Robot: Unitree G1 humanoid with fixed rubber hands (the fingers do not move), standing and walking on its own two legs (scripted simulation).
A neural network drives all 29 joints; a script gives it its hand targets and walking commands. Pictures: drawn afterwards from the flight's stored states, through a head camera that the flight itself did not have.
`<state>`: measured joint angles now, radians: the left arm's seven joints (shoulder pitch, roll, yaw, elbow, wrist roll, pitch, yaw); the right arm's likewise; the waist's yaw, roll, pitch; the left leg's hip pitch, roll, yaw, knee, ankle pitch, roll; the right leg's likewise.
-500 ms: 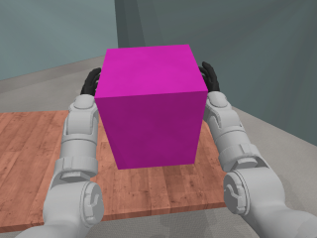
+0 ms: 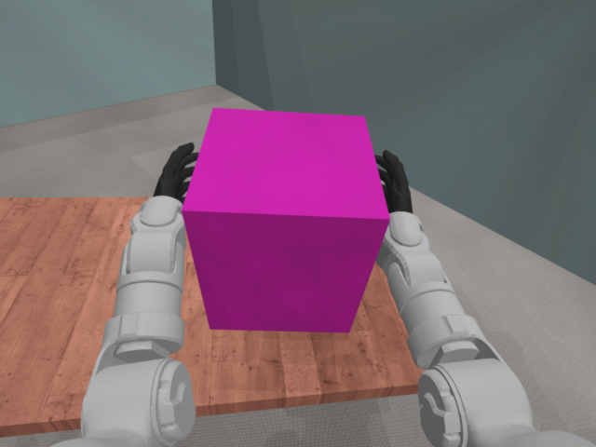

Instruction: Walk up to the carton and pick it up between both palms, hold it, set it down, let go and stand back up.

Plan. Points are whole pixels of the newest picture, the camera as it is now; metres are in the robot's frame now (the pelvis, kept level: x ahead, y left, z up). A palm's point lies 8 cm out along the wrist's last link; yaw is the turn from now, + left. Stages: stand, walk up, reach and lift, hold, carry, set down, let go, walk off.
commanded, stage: set down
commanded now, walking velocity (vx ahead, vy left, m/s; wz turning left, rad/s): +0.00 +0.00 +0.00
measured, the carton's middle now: (284, 226) +0.38 +0.01 +0.14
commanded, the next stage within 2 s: none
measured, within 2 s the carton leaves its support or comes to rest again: neither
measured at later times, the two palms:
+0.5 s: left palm (181, 216) +0.40 +0.16 +0.13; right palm (386, 225) +0.38 -0.14 +0.14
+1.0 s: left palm (181, 228) +0.41 +0.16 +0.10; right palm (379, 249) +0.36 -0.14 +0.10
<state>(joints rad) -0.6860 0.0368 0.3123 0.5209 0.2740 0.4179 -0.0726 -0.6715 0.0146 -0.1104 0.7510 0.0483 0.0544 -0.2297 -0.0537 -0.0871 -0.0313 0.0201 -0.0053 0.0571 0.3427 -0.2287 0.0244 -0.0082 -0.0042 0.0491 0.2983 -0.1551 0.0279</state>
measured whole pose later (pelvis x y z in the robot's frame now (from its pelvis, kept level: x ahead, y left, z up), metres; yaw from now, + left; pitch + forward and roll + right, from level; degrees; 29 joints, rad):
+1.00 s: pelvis +0.01 +0.01 +0.00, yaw +0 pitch -6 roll -1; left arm -0.68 0.04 0.31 0.70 0.27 0.24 -0.11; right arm -0.57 0.08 -0.22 0.82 -0.09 -0.16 -0.25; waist -0.05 -0.09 0.07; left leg 0.00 -0.01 0.06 0.35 -0.25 0.04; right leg 0.00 -0.01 0.05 0.27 -0.15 0.05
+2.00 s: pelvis +0.03 +0.03 +0.00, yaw +0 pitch -1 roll -3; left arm -0.76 0.08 0.31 0.91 0.27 0.06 -0.13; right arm -0.60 0.12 -0.38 1.06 -0.20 -0.41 -0.29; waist -0.05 -0.09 0.07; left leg -0.11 -0.01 0.06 0.43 -0.30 0.04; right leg -0.07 -0.02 0.05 0.25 -0.15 0.05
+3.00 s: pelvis -0.01 +0.04 -0.01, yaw +0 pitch +9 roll -4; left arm -0.89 0.17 0.16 1.14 0.06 -0.12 -0.04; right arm -0.77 0.07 -0.39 1.20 -0.08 -0.40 -0.32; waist -0.07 -0.03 0.00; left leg -0.42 0.00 0.06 0.53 -0.26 0.04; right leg -0.34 0.00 0.05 0.25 -0.07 0.06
